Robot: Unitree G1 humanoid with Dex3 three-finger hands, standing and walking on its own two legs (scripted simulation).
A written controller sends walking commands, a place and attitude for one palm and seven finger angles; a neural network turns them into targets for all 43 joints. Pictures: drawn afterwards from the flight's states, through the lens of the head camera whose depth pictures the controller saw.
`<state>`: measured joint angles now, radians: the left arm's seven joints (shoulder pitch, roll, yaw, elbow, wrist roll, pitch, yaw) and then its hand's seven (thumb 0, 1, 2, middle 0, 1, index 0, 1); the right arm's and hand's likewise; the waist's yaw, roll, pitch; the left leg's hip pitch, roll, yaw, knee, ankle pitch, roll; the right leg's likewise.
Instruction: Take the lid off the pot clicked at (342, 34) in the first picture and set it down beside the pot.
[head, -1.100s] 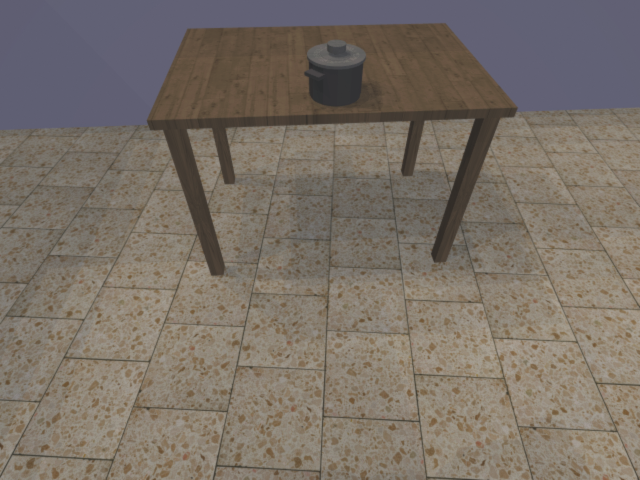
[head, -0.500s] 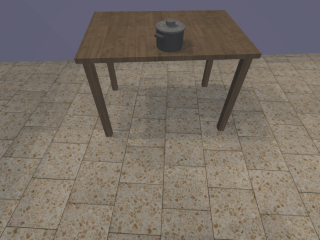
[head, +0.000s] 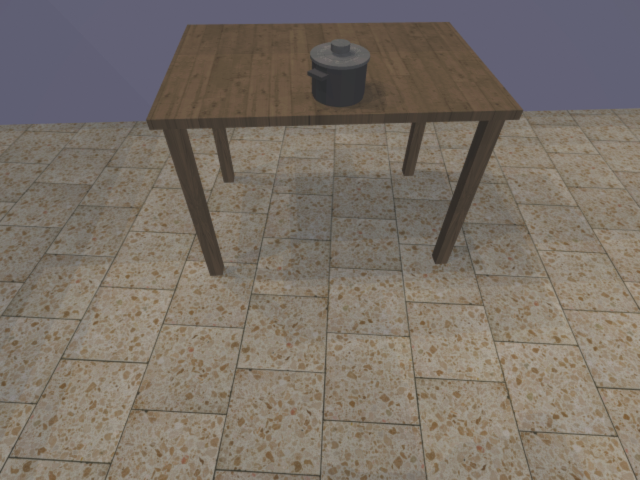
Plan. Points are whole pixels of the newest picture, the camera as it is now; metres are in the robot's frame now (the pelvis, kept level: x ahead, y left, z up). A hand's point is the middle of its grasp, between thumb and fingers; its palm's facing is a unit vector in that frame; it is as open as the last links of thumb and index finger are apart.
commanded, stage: walk to a spot facing it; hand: left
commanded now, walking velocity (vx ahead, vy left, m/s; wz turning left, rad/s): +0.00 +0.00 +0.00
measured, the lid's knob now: (340, 46) +1.12 +0.02 +0.07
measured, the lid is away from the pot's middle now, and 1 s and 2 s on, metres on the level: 0.00 0.00 0.00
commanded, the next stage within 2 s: none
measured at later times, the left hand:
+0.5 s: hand out of the picture +0.10 +0.15 -0.19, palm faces -0.10 -0.97 -0.23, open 7.4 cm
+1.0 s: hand (241, 374) +0.33 +0.16 -0.20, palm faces -0.36 -0.91 -0.22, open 7.4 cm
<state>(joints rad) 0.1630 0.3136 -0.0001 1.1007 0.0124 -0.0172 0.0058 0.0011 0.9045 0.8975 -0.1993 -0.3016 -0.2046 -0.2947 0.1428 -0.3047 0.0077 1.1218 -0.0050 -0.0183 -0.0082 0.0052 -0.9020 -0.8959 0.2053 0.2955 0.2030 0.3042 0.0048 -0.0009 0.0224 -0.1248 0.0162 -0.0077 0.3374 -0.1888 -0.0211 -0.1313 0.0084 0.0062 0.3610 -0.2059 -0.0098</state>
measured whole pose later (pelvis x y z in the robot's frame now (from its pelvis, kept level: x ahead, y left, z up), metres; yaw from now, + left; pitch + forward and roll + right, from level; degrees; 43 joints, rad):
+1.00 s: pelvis +0.26 -0.04 -0.03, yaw -30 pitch -1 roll +0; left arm 0.40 0.24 0.11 1.01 0.02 -0.01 -0.01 0.00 0.91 0.90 -0.20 -0.30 -0.20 -0.29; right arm 0.12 -0.14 -0.02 0.85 -0.02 -0.08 -0.01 0.00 -0.90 -0.90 0.21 0.30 0.20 0.30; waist 0.07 -0.07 0.04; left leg -0.37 0.06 0.11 0.64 -0.26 0.01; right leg -0.36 0.02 0.05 1.20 -0.44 -0.03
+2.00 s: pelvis +0.40 -0.11 -0.01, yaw -65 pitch +0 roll -1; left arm 0.23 0.24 0.10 0.92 0.02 0.08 -0.03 0.00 0.91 0.90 -0.19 -0.30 -0.20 -0.29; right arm 0.24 -0.17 -0.04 0.88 -0.02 0.00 -0.02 0.00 -0.90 -0.90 0.21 0.30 0.21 0.30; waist 0.01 -0.02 0.09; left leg -0.19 0.14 0.25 0.51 -0.30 -0.01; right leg -0.41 -0.06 -0.06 0.88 -0.42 0.07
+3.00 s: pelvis +0.37 -0.13 -0.01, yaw -100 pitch +0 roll +0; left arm 0.21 0.20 0.07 0.89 0.02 0.01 -0.01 0.00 0.91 0.90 -0.20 -0.30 -0.20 -0.29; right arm 0.24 -0.26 -0.07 0.93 -0.02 0.06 0.00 0.01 -0.91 -0.90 0.20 0.30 0.20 0.30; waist 0.00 0.04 0.08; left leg -0.47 0.13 0.07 1.06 -0.42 -0.07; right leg -0.24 0.01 -0.03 0.53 -0.29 -0.02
